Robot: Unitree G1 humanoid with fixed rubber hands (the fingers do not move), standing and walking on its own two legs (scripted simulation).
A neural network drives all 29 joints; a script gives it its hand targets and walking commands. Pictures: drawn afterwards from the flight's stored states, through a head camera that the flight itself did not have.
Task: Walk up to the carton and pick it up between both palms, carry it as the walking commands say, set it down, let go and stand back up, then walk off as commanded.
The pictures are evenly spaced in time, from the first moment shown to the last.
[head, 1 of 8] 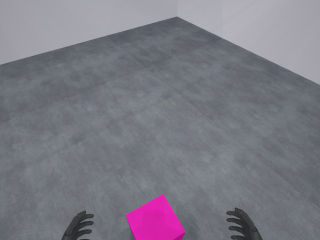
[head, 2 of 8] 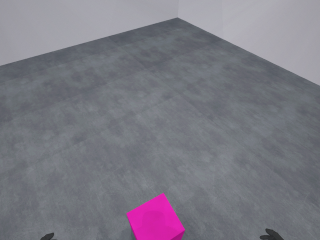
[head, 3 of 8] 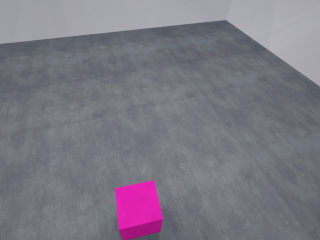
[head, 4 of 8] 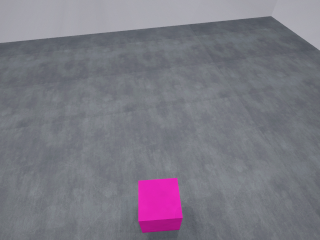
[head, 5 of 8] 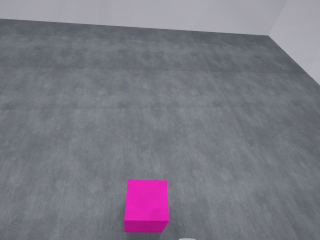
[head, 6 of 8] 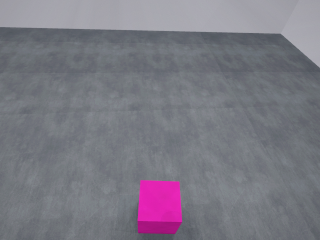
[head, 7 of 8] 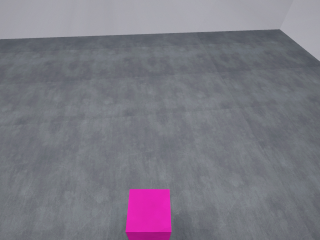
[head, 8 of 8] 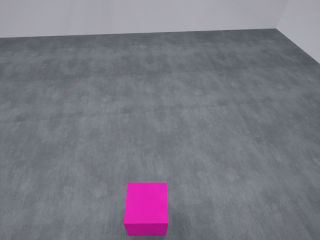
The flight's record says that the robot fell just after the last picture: no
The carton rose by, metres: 0.00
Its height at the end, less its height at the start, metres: +0.00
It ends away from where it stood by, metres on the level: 0.00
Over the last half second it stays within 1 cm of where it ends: yes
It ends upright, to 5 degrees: yes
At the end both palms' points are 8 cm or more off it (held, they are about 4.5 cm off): yes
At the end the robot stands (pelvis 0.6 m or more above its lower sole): yes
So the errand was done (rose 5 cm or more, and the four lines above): no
